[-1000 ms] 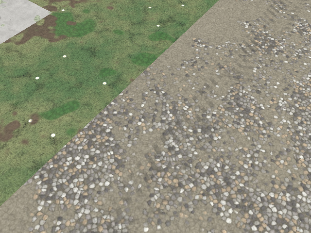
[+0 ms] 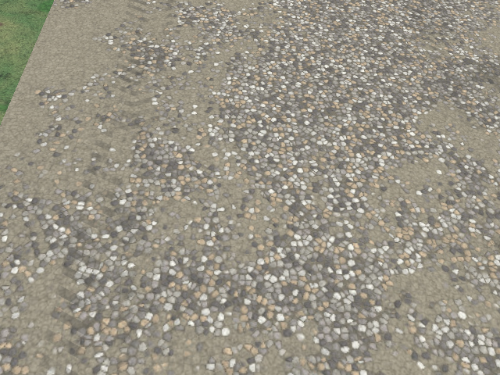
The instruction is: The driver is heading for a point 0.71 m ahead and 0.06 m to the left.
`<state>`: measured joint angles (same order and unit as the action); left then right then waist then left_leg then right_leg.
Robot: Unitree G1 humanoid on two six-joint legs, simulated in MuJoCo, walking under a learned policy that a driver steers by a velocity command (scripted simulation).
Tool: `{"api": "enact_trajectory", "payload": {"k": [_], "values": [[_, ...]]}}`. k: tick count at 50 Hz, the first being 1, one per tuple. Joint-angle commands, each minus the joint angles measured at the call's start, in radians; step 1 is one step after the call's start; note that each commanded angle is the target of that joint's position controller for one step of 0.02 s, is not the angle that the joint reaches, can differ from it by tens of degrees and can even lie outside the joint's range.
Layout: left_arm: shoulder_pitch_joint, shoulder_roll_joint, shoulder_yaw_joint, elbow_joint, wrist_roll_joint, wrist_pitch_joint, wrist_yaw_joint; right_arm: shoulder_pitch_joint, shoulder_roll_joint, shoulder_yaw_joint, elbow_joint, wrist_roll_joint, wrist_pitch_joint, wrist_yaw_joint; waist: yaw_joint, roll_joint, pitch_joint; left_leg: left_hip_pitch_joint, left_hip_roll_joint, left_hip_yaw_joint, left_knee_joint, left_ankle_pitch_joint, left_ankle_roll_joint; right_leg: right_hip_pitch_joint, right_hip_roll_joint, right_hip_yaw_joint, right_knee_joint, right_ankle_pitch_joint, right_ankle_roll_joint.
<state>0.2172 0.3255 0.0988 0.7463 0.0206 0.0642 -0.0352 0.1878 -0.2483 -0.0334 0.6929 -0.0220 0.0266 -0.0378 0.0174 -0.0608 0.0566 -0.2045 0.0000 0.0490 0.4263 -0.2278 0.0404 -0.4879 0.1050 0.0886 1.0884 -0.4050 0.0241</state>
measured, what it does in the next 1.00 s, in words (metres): walks ahead: right foot, then left foot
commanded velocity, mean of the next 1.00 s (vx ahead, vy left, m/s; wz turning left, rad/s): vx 0.18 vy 0.00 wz -0.16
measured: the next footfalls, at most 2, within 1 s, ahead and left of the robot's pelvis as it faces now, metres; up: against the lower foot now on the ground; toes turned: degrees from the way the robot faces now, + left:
right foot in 0.26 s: +0.01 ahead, -0.12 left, +0.00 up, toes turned -4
left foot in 0.72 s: +0.05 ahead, +0.07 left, +0.00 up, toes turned -5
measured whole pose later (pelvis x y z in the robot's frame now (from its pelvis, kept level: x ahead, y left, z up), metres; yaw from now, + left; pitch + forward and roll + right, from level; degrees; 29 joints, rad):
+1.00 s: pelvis +0.11 -0.01 +0.00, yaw -7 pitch +1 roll +0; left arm 0.15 0.28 0.04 0.85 0.04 -0.01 -0.05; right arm 0.48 -0.21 -0.02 0.94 -0.01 -0.08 0.01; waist -0.04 -0.05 0.01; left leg 0.08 -0.06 0.03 0.15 -0.25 0.07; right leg -0.65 -0.08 -0.03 0.89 -0.11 -0.01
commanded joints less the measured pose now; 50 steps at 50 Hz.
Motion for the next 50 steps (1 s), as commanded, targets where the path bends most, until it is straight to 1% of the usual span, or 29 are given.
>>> {"api": "enact_trajectory", "payload": {"k": [1, 4, 7, 9, 11, 12, 13, 14, 15, 16, 17, 19, 21, 22, 24, 26, 29, 31, 34, 35, 36, 37, 38, 39, 40, 41, 42, 44, 50], "values": [[0.006, 0.078, 0.017, -0.058, -0.006, 0.002, -0.013, -0.012, -0.14, -0.038, -0.071, 0.0, -0.019, -0.005, -0.018, 0.192, -0.057, 0.127, 0.233, -0.141, -0.125, 0.343, 0.156, -0.084, -0.035, -0.034, 0.046, 0.007, 0.037], [-0.04, 0.051, 0.002, -0.08, -0.006, 0.009, -0.013, 0.059, -0.161, -0.048, -0.045, 0.0, -0.022, -0.001, -0.054, 0.206, -0.074, 0.197, 0.268, -0.141, -0.095, 0.413, 0.178, -0.067, -0.05, -0.038, -0.082, -0.035, 0.041], [-0.043, 0.026, -0.016, -0.087, -0.012, 0.009, -0.009, 0.036, -0.175, -0.052, -0.04, -0.003, -0.023, 0.015, -0.05, 0.236, -0.089, 0.144, 0.266, -0.105, -0.064, 0.437, 0.173, 0.072, -0.057, -0.075, -0.26, -0.075, 0.017], [-0.038, 0.029, -0.023, -0.089, -0.019, 0.005, -0.001, 0.035, -0.19, -0.055, -0.029, -0.005, -0.018, 0.027, -0.052, 0.264, -0.096, 0.116, 0.265, -0.102, -0.037, 0.478, 0.172, 0.153, -0.048, -0.112, -0.367, -0.079, -0.002], [0.002, 0.019, -0.03, -0.074, -0.017, -0.006, 0.007, 0.026, -0.198, -0.055, -0.017, 0.005, -0.009, 0.034, -0.02, 0.248, -0.1, 0.087, 0.25, -0.089, 0.018, 0.495, 0.148, 0.253, -0.041, -0.138, -0.566, 0.042, -0.027], [0.03, 0.019, -0.036, -0.061, -0.004, -0.018, 0.013, 0.026, -0.193, -0.052, -0.009, 0.015, -0.005, 0.036, 0.006, 0.215, -0.097, 0.033, 0.235, -0.067, 0.058, 0.447, 0.103, 0.348, -0.048, -0.128, -0.749, 0.204, -0.039], [0.034, 0.06, -0.033, -0.061, 0.015, -0.032, 0.02, 0.062, -0.158, -0.044, -0.003, 0.014, -0.006, 0.039, -0.003, 0.116, -0.123, -0.067, 0.198, -0.034, 0.129, 0.284, 0.036, 0.473, -0.14, 0.011, -0.832, 0.274, -0.055], [-0.001, 0.17, -0.018, -0.092, 0.012, -0.042, 0.025, 0.094, -0.057, -0.015, -0.05, 0.005, -0.007, 0.05, -0.051, -0.175, -0.131, -0.245, 0.064, 0.07, 0.273, -0.194, -0.047, 0.536, -0.426, 0.339, -0.828, 0.576, -0.142], [0.031, 0.126, -0.026, -0.071, 0.001, -0.051, 0.029, 0.015, -0.096, -0.019, -0.038, 0.012, 0.017, 0.034, 0.028, -0.13, -0.118, -0.176, 0.05, -0.033, 0.352, -0.371, -0.049, 0.383, -0.466, 0.309, -0.797, 0.648, -0.258], [-0.012, 0.08, -0.043, -0.067, 0.001, -0.056, 0.03, 0.019, -0.115, -0.025, -0.03, 0.022, 0.029, 0.035, -0.006, -0.088, -0.075, -0.172, 0.049, -0.06, 0.398, -0.343, -0.048, 0.358, -0.417, 0.25, -0.806, 0.611, -0.268], [-0.064, 0.046, -0.057, -0.065, 0.001, -0.056, 0.033, 0.024, -0.118, -0.028, -0.012, 0.023, 0.031, 0.039, -0.025, -0.079, -0.046, -0.173, 0.05, -0.072, 0.397, -0.286, -0.046, 0.335, -0.364, 0.193, -0.82, 0.549, -0.238], [-0.087, 0.041, -0.063, -0.055, 0.0, -0.059, 0.048, 0.068, -0.133, -0.035, 0.023, 0.007, 0.029, 0.042, -0.041, -0.11, -0.044, -0.162, 0.038, -0.055, 0.394, -0.207, -0.052, 0.359, -0.294, 0.119, -0.807, 0.62, -0.2], [-0.065, 0.032, -0.07, -0.038, -0.004, -0.063, 0.05, 0.094, -0.115, -0.03, 0.049, 0.005, 0.027, 0.043, -0.037, -0.072, -0.082, -0.133, 0.027, -0.051, 0.38, -0.198, -0.062, 0.39, -0.285, 0.089, -0.784, 0.686, -0.202], [-0.039, 0.029, -0.071, -0.023, -0.004, -0.064, 0.049, 0.091, -0.1, -0.023, 0.054, 0.003, 0.026, 0.044, -0.025, -0.065, -0.103, -0.122, 0.027, -0.043, 0.347, -0.195, -0.065, 0.404, -0.282, 0.098, -0.809, 0.541, -0.205], [0.028, 0.081, -0.05, 0.013, 0.0, -0.055, 0.044, 0.043, -0.112, -0.025, 0.045, -0.009, 0.021, 0.05, 0.019, -0.096, -0.059, -0.198, 0.011, -0.014, 0.345, -0.207, -0.059, 0.43, -0.288, 0.178, -0.885, 0.1, -0.229], [0.054, 0.09, -0.042, 0.031, 0.003, -0.049, 0.038, 0.002, -0.129, -0.032, 0.032, -0.011, 0.013, 0.058, 0.035, -0.099, 0.004, -0.28, 0.015, -0.018, 0.339, -0.221, -0.046, 0.435, -0.319, 0.26, -0.948, -0.134, -0.251], [0.061, 0.086, -0.035, 0.05, 0.001, -0.065, 0.036, 0.001, -0.104, -0.027, 0.037, -0.009, -0.012, 0.061, 0.024, -0.053, 0.016, -0.268, 0.021, -0.021, 0.29, -0.226, -0.022, 0.428, -0.338, 0.278, -0.963, -0.135, -0.269], [0.04, 0.088, -0.031, 0.054, -0.001, -0.079, 0.034, 0.027, -0.093, -0.024, 0.049, -0.007, -0.027, 0.06, 0.002, -0.046, 0.008, -0.18, 0.014, -0.015, 0.22, -0.218, 0.002, 0.371, -0.327, 0.254, -0.956, -0.115, -0.268], [-0.033, 0.085, -0.025, 0.049, -0.016, -0.08, 0.029, 0.172, -0.073, -0.023, 0.114, -0.004, -0.043, 0.05, -0.09, -0.006, -0.002, 0.162, -0.031, 0.042, -0.024, -0.049, 0.042, 0.134, -0.257, 0.165, -0.862, -0.168, -0.222], [-0.053, 0.051, -0.033, 0.041, -0.011, -0.083, 0.031, 0.256, -0.096, -0.03, 0.146, -0.006, -0.052, 0.042, -0.126, 0.048, -0.015, 0.332, 0.0, -0.025, -0.059, -0.097, 0.051, -0.018, -0.206, 0.122, -0.748, -0.198, -0.188], [-0.097, -0.035, -0.057, 0.008, -0.004, -0.092, 0.026, 0.364, -0.165, -0.04, 0.16, -0.017, -0.065, 0.031, -0.172, 0.233, -0.039, 0.422, 0.233, -0.333, -0.228, -0.38, 0.082, -0.152, -0.105, -0.009, -0.453, -0.181, -0.134], [-0.119, -0.023, -0.056, -0.017, 0.007, -0.098, 0.025, 0.354, -0.269, -0.063, 0.156, -0.003, -0.068, 0.03, -0.152, 0.288, 0.043, 0.348, 0.402, -0.649, -0.374, -0.634, 0.161, -0.319, -0.025, -0.106, -0.273, -0.129, -0.113], [-0.123, 0.041, -0.042, -0.021, 0.022, -0.101, 0.021, 0.303, -0.24, -0.062, 0.159, -0.004, -0.066, 0.031, -0.107, 0.195, 0.113, 0.22, 0.42, -0.671, -0.388, -0.664, 0.209, -0.312, -0.099, -0.025, -0.171, -0.05, -0.12], [-0.073, 0.056, -0.035, 0.009, 0.013, -0.105, 0.006, 0.212, -0.182, -0.046, 0.136, 0.005, -0.073, 0.039, -0.047, 0.155, 0.125, 0.19, 0.348, -0.576, -0.381, -0.576, 0.183, -0.283, -0.129, -0.016, -0.138, 0.042, -0.114], [-0.025, 0.059, -0.033, 0.039, 0.011, -0.107, -0.005, 0.169, -0.153, -0.038, 0.125, 0.007, -0.081, 0.045, -0.021, 0.15, 0.097, 0.191, 0.289, -0.472, -0.38, -0.451, 0.149, -0.249, -0.142, -0.028, -0.132, 0.098, -0.102], [-0.006, 0.056, -0.033, 0.06, 0.017, -0.107, -0.011, 0.163, -0.141, -0.033, 0.124, 0.007, -0.091, 0.044, -0.016, 0.151, 0.068, 0.204, 0.244, -0.384, -0.378, -0.319, 0.13, -0.227, -0.15, -0.056, -0.109, 0.148, -0.09], [-0.01, 0.044, -0.037, 0.067, 0.025, -0.104, -0.015, 0.182, -0.127, -0.029, 0.137, 0.008, -0.102, 0.044, -0.02, 0.143, 0.049, 0.217, 0.216, -0.317, -0.368, -0.191, 0.124, -0.224, -0.157, -0.072, -0.088, 0.194, -0.08], [-0.047, 0.014, -0.046, 0.059, 0.026, -0.099, -0.017, 0.241, -0.114, -0.025, 0.171, 0.012, -0.112, 0.048, -0.031, 0.136, 0.041, 0.238, 0.192, -0.243, -0.349, -0.005, 0.127, -0.261, -0.17, -0.098, -0.072, 0.251, -0.065], [-0.256, -0.022, -0.069, -0.011, 0.02, -0.096, -0.019, 0.334, -0.099, -0.015, 0.235, 0.01, -0.115, 0.045, -0.081, 0.15, 0.075, 0.237, 0.164, -0.135, -0.321, 0.355, 0.139, -0.265, -0.161, -0.169, -0.284, 0.338, -0.027]]}}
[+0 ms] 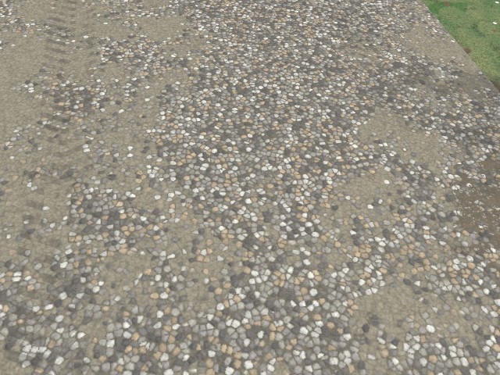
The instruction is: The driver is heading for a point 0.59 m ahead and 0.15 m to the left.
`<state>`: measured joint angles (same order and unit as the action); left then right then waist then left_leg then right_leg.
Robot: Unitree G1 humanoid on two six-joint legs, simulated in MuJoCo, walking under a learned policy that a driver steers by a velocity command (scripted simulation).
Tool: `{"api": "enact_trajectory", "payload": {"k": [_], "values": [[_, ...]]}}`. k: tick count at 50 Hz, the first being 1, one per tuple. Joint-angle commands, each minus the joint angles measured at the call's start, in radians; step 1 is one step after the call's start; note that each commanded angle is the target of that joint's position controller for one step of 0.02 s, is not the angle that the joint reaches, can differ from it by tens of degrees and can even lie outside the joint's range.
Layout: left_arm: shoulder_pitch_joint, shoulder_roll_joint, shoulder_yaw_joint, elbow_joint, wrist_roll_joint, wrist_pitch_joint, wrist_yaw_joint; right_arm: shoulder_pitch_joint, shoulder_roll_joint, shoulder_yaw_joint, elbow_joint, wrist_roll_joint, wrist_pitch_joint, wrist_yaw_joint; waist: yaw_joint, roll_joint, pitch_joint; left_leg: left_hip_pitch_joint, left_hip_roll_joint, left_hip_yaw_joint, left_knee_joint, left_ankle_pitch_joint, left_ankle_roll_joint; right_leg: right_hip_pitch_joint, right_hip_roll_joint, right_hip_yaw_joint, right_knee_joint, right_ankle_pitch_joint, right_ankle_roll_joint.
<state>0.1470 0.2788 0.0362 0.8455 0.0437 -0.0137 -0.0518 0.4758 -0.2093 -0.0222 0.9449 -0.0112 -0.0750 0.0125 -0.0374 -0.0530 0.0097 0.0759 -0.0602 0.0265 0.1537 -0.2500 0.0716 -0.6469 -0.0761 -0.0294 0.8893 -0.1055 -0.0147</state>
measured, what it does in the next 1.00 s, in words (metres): walks ahead, turning left: right foot, then left foot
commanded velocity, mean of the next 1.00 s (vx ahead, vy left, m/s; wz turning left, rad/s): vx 0.43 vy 0.00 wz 0.33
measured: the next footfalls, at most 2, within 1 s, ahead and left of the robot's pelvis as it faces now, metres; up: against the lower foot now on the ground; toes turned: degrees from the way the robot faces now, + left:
right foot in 0.18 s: +0.28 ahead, -0.11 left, +0.00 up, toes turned -2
left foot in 0.74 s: +0.54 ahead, +0.10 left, +0.00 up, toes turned +23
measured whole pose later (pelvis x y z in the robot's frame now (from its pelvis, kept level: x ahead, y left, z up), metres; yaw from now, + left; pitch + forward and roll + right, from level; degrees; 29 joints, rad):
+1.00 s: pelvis +0.51 +0.04 +0.00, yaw +22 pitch +0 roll +0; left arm 0.17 0.24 0.04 0.85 0.03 -0.02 0.01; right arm 0.25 -0.24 -0.04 0.92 -0.01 -0.05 0.00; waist -0.01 -0.03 0.10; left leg -0.16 -0.11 0.05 0.33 -0.16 0.13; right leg -0.58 -0.08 0.01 1.00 -0.26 0.01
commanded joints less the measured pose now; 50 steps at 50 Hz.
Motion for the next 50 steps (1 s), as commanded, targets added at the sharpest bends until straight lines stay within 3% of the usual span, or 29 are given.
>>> {"api": "enact_trajectory", "payload": {"k": [1, 5, 7, 8, 9, 10, 11, 12, 13, 14, 15, 16, 18, 21, 26, 30, 33, 35, 36, 37, 38, 39, 40, 41, 43, 44, 47, 50], "values": [[-0.214, 0.018, -0.011, -0.12, -0.006, -0.02, -0.003, 0.056, -0.142, -0.025, -0.008, -0.001, -0.014, -0.007, -0.033, 0.147, 0.125, -0.042, 0.226, -0.103, -0.043, 0.419, 0.107, -0.079, 0.028, -0.061, -0.139, 0.049, 0.007], [-0.24, 0.029, -0.013, -0.139, -0.012, -0.027, 0.004, 0.053, -0.161, -0.026, 0.02, -0.005, -0.013, -0.018, -0.014, 0.159, 0.124, 0.011, 0.268, -0.083, 0.003, 0.621, 0.101, 0.046, 0.065, -0.079, -0.293, 0.022, -0.052], [-0.121, 0.056, 0.0, -0.107, -0.013, -0.035, 0.021, 0.02, -0.179, -0.028, 0.025, -0.005, -0.012, -0.023, 0.054, 0.168, 0.057, 0.022, 0.275, -0.084, 0.162, 0.937, 0.076, 0.224, 0.117, -0.075, -0.327, -0.039, -0.089], [0.025, 0.083, 0.014, -0.061, -0.015, -0.044, 0.033, 0.004, -0.189, -0.03, 0.025, -0.006, -0.008, -0.023, 0.115, 0.159, -0.028, 0.012, 0.259, -0.079, 0.323, 1.005, 0.063, 0.385, 0.144, -0.072, -0.371, -0.047, -0.111], [0.197, 0.119, 0.029, -0.013, -0.003, -0.056, 0.047, -0.016, -0.187, -0.029, 0.017, 0.002, -0.007, -0.022, 0.192, 0.136, -0.125, -0.126, 0.224, -0.061, 0.537, 0.844, 0.048, 0.642, 0.084, -0.016, -0.414, -0.012, -0.136], [0.331, 0.22, 0.055, 0.001, 0.027, -0.06, 0.064, 0.029, -0.099, -0.006, -0.025, 0.023, -0.009, -0.012, 0.194, -0.027, -0.285, -0.393, 0.134, -0.019, 0.872, 0.388, 0.024, 0.936, -0.209, 0.322, -0.438, -0.219, -0.191], [0.314, 0.237, 0.062, 0.004, 0.011, -0.05, 0.053, 0.113, -0.077, -0.01, -0.015, 0.038, -0.003, -0.016, 0.136, -0.17, -0.389, -0.602, -0.012, -0.053, 1.14, -0.254, 0.016, 1.01, -0.391, 0.739, -0.588, -0.271, -0.274], [0.21, 0.174, 0.053, -0.009, -0.014, -0.045, 0.047, 0.032, -0.165, -0.035, -0.016, 0.013, 0.006, -0.021, 0.111, -0.032, -0.231, -0.663, 0.061, -0.112, 1.186, -0.174, 0.03, 0.858, -0.342, 0.631, -0.616, -0.314, -0.249], [0.123, 0.099, 0.034, -0.019, -0.019, -0.052, 0.045, -0.036, -0.146, -0.034, -0.029, 0.01, 0.003, -0.014, 0.086, 0.008, -0.089, -0.662, 0.101, -0.104, 1.141, -0.093, 0.033, 0.696, -0.299, 0.47, -0.657, -0.272, -0.226], [0.09, 0.057, 0.024, -0.013, -0.017, -0.062, 0.045, -0.054, -0.113, -0.03, -0.027, 0.01, 0.005, -0.009, 0.06, 0.02, -0.013, -0.63, 0.135, -0.098, 1.082, -0.052, 0.034, 0.583, -0.249, 0.348, -0.701, -0.187, -0.189], [0.088, 0.039, 0.018, 0.001, -0.019, -0.072, 0.05, -0.061, -0.107, -0.034, -0.028, -0.007, 0.017, -0.002, 0.038, -0.007, 0.017, -0.597, 0.153, -0.098, 1.044, -0.036, 0.028, 0.515, -0.21, 0.262, -0.72, -0.118, -0.162], [0.089, 0.028, 0.015, 0.01, -0.019, -0.08, 0.054, -0.043, -0.093, -0.033, -0.02, -0.017, 0.033, 0.008, 0.018, -0.015, 0.024, -0.568, 0.158, -0.091, 1.034, -0.026, 0.02, 0.478, -0.187, 0.194, -0.734, -0.069, -0.146], [0.121, 0.032, 0.017, 0.025, -0.026, -0.1, 0.053, -0.063, -0.073, -0.034, -0.031, -0.017, 0.052, 0.02, 0.006, -0.01, 0.025, -0.588, 0.163, -0.079, 1.019, 0.001, 0.012, 0.47, -0.181, 0.117, -0.756, 0.016, -0.143], [0.158, 0.041, 0.021, 0.043, -0.028, -0.11, 0.056, -0.174, -0.067, -0.036, -0.073, -0.017, 0.065, 0.031, 0.01, -0.007, 0.06, -0.708, 0.179, -0.058, 0.969, 0.106, -0.005, 0.497, -0.163, 0.01, -0.782, 0.083, -0.135], [0.214, 0.04, 0.016, 0.071, -0.029, -0.108, 0.061, -0.363, -0.045, -0.02, -0.141, -0.015, 0.057, 0.047, 0.043, 0.001, 0.093, -0.73, 0.152, 0.019, 0.687, 0.282, -0.018, 0.542, -0.125, -0.132, -0.759, 0.27, -0.107], [0.289, 0.065, 0.018, 0.102, -0.027, -0.095, 0.076, -0.481, -0.045, -0.01, -0.191, -0.022, 0.054, 0.056, 0.079, 0.0, 0.101, -0.712, 0.119, 0.099, 0.522, 0.265, 0.016, 0.68, -0.162, -0.183, -0.713, 0.433, -0.097], [0.286, 0.098, 0.025, 0.108, -0.021, -0.076, 0.09, -0.442, -0.07, -0.021, -0.192, -0.027, 0.056, 0.049, 0.044, -0.033, 0.052, -0.615, 0.044, 0.144, 0.483, 0.122, 0.071, 0.777, -0.182, -0.224, -0.56, 0.81, -0.084], [0.266, 0.131, 0.036, 0.101, -0.016, -0.056, 0.093, -0.306, -0.104, -0.039, -0.157, -0.027, 0.054, 0.039, -0.02, -0.051, -0.03, -0.462, -0.019, 0.151, 0.456, 0.007, 0.123, 0.785, -0.195, -0.233, -0.322, 0.946, -0.093], [0.257, 0.139, 0.039, 0.092, -0.017, -0.047, 0.088, -0.181, -0.133, -0.058, -0.118, -0.032, 0.045, 0.03, -0.075, -0.028, -0.098, -0.297, -0.042, 0.129, 0.381, 0.01, 0.153, 0.716, -0.188, -0.237, -0.119, 0.833, -0.086], [0.25, 0.113, 0.033, 0.068, -0.024, -0.049, 0.083, -0.047, -0.206, -0.086, -0.084, -0.051, 0.04, 0.014, -0.134, 0.058, -0.175, -0.063, 0.094, -0.066, 0.311, -0.001, 0.207, 0.508, -0.15, -0.243, 0.187, 0.511, -0.055], [0.285, 0.006, 0.016, -0.003, -0.048, -0.058, 0.064, -0.118, -0.31, -0.112, -0.117, -0.036, 0.05, 0.004, -0.038, 0.324, -0.257, 0.243, 0.425, -0.638, 0.242, 0.265, 0.382, 0.039, 0.098, -0.188, 0.606, -0.436, 0.021], [0.189, 0.087, 0.027, -0.019, -0.039, -0.067, 0.066, -0.085, -0.292, -0.109, -0.121, -0.004, 0.059, -0.003, -0.083, 0.099, -0.276, 0.208, 0.443, -0.63, 0.193, 0.523, 0.399, -0.032, 0.081, 0.022, 0.639, -0.381, 0.018], [0.155, 0.055, 0.018, -0.028, -0.054, -0.075, 0.068, -0.149, -0.244, -0.095, -0.113, 0.001, 0.053, -0.015, -0.044, 0.069, -0.169, 0.106, 0.431, -0.46, 0.206, 0.705, 0.367, -0.041, 0.023, 0.048, 0.588, -0.301, 0.012], [0.179, 0.046, 0.014, -0.007, -0.052, -0.077, 0.073, -0.188, -0.176, -0.077, -0.106, 0.005, 0.045, -0.015, 0.0, 0.009, -0.072, -0.04, 0.378, -0.351, 0.188, 0.798, 0.305, 0.017, -0.005, 0.045, 0.477, -0.274, 0.01], [0.201, 0.045, 0.018, 0.009, -0.014, -0.041, 0.071, -0.259, -0.119, -0.055, -0.109, 0.009, 0.03, -0.018, 0.058, 0.018, -0.024, -0.196, 0.287, -0.214, 0.144, 0.806, 0.227, 0.136, -0.021, 0.047, 0.35, -0.26, 0.016], [0.217, 0.037, 0.02, 0.015, -0.007, -0.022, 0.068, -0.254, -0.116, -0.049, -0.103, 0.007, 0.021, -0.015, 0.071, 0.028, -0.032, -0.224, 0.269, -0.183, 0.138, 0.859, 0.213, 0.177, -0.012, 0.042, 0.31, -0.252, 0.02], [0.226, 0.009, 0.016, 0.019, -0.014, 0.001, 0.059, -0.226, -0.154, -0.05, -0.077, -0.002, 0.007, -0.013, 0.086, 0.066, -0.054, -0.22, 0.228, -0.105, 0.14, 0.988, 0.186, 0.183, 0.012, 0.017, 0.191, -0.178, 0.033], [0.16, 0.008, 0.012, 0.01, -0.016, 0.006, 0.059, -0.215, -0.143, -0.039, -0.061, -0.003, 0.014, -0.015, 0.064, 0.117, -0.057, -0.192, 0.19, -0.058, 0.148, 0.955, 0.133, 0.178, 0.016, 0.001, 0.042, -0.089, 0.034]]}}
